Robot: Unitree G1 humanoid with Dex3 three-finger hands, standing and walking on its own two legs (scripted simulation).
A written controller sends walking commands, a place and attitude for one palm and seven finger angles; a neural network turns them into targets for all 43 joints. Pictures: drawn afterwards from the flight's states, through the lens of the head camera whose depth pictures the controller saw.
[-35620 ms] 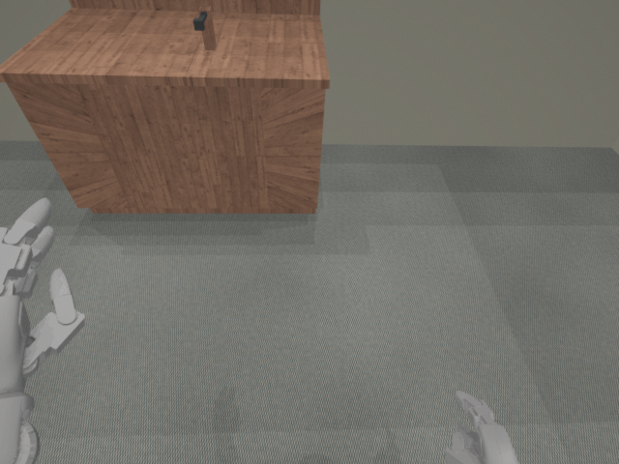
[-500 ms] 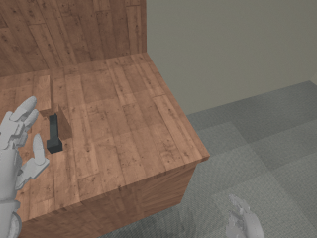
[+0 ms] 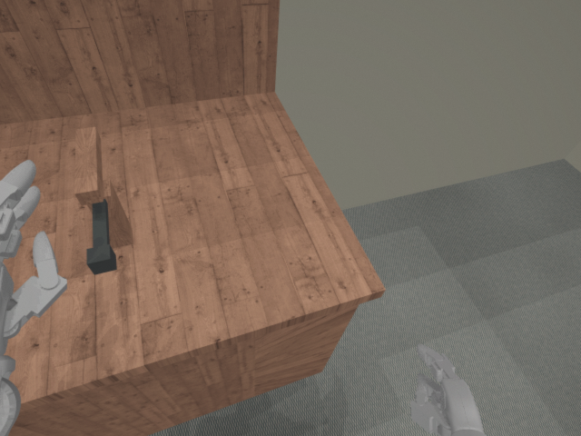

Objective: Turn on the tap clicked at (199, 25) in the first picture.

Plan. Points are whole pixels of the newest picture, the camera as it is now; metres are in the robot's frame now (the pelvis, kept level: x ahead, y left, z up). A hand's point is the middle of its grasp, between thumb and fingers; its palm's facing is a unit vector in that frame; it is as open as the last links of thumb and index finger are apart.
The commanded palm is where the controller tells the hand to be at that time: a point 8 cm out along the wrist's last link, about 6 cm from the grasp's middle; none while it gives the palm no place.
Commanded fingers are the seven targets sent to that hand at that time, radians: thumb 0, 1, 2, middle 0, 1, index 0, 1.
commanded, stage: look again from close up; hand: left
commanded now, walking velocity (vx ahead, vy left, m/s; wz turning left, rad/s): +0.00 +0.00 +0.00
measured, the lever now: (101, 259) +0.31 +0.29 +0.05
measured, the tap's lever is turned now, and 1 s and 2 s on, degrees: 0 0 0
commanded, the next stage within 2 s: turn the palm inward beside the body in 0.28 s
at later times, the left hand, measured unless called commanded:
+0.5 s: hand (24, 236) +0.24 +0.27 +0.20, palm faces +0.47 -0.81 -0.37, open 7.5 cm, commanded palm +0.16 +0.27 +0.17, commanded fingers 0.00 0.90 0.90 -0.20 -0.30 -0.20 -0.30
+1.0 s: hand (103, 308) +0.21 +0.21 +0.14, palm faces +0.49 -0.81 -0.33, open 7.5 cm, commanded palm +0.14 +0.24 +0.15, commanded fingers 0.00 0.90 0.90 -0.20 -0.30 -0.20 -0.30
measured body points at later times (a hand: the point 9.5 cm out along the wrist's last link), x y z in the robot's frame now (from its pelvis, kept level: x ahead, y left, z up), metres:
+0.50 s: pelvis -0.01 -0.02 -0.01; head +0.00 +0.00 +0.44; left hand +0.21 +0.31 +0.22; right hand +0.17 -0.23 -0.09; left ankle +0.00 +0.07 -0.74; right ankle +0.02 -0.13 -0.74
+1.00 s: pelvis -0.01 -0.08 -0.02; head -0.01 -0.11 +0.43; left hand +0.17 +0.25 +0.16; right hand +0.21 -0.29 -0.11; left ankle +0.00 +0.07 -0.74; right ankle +0.02 -0.14 -0.74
